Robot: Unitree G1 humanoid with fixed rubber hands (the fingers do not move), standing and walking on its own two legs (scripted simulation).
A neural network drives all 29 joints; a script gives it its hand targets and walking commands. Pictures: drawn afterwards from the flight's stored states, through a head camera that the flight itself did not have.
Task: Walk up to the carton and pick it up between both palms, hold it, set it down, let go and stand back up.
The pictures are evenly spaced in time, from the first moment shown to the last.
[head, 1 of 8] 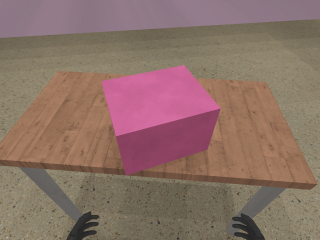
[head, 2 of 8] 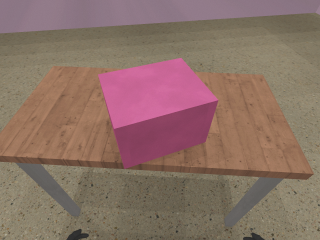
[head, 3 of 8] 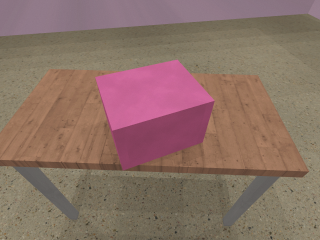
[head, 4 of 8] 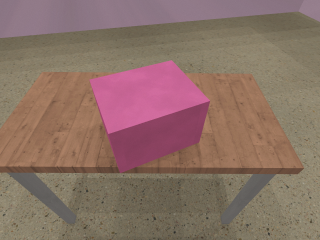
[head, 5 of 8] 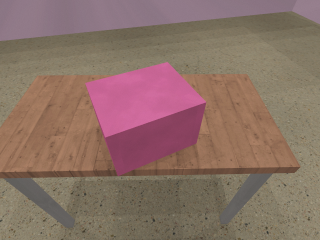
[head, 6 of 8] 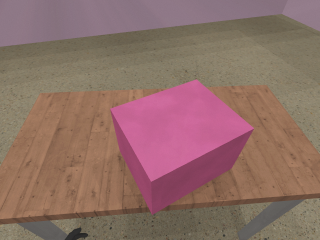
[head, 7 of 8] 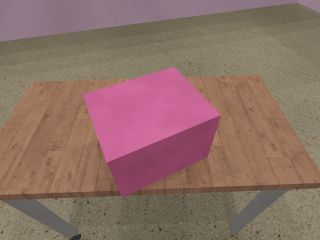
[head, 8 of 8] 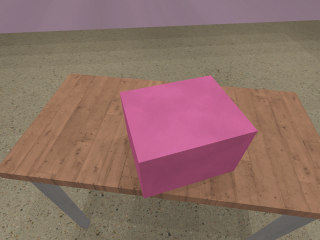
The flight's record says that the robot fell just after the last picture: no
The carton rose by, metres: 0.00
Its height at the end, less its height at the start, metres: +0.00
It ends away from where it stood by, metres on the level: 0.00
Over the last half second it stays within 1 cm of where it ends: yes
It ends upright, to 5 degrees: yes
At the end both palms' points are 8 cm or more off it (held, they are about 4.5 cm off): yes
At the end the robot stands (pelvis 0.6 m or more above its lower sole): yes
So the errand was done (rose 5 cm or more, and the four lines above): no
